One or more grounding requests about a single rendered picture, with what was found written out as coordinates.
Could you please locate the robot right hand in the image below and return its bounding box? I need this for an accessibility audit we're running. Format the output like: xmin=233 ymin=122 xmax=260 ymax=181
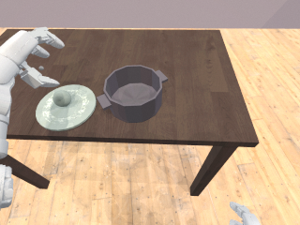
xmin=229 ymin=202 xmax=261 ymax=225

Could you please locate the robot left forearm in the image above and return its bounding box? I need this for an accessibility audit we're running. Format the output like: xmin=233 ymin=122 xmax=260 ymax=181
xmin=0 ymin=54 xmax=20 ymax=159

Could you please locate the table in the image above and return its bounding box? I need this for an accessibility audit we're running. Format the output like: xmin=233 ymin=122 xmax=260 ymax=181
xmin=0 ymin=29 xmax=259 ymax=196

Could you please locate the left robot upper arm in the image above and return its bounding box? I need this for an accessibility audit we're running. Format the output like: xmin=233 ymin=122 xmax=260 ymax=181
xmin=0 ymin=164 xmax=14 ymax=211

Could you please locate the robot left hand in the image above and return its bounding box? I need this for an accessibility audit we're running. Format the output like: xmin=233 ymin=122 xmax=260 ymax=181
xmin=0 ymin=27 xmax=65 ymax=89

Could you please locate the pot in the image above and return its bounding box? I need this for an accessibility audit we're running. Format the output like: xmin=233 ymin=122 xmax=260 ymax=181
xmin=97 ymin=65 xmax=169 ymax=123

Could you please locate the lid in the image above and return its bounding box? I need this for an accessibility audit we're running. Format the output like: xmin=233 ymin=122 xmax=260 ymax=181
xmin=36 ymin=84 xmax=97 ymax=131

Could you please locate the knob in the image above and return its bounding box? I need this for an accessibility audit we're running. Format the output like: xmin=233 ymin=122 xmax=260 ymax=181
xmin=52 ymin=90 xmax=71 ymax=107

